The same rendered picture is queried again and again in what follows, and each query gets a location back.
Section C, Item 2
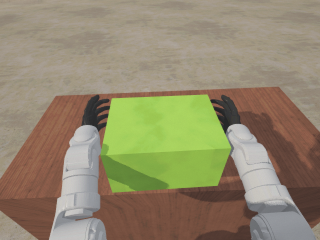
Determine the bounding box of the left robot upper arm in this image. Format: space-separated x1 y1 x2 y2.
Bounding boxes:
50 217 107 240

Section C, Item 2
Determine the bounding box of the right robot hand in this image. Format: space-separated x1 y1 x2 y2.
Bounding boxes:
210 95 241 134

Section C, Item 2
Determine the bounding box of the right robot forearm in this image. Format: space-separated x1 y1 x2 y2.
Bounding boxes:
225 124 316 240

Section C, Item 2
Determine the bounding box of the right robot upper arm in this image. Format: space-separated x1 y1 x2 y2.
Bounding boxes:
250 211 315 240

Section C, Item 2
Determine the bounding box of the pedestal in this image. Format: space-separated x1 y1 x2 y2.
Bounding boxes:
0 86 320 240

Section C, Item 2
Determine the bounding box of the left robot hand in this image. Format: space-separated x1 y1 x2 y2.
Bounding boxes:
81 94 110 132

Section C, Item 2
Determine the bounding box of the left robot forearm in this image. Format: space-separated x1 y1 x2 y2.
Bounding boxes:
49 125 102 240

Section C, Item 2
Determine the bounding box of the carton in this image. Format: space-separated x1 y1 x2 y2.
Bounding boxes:
100 94 232 193

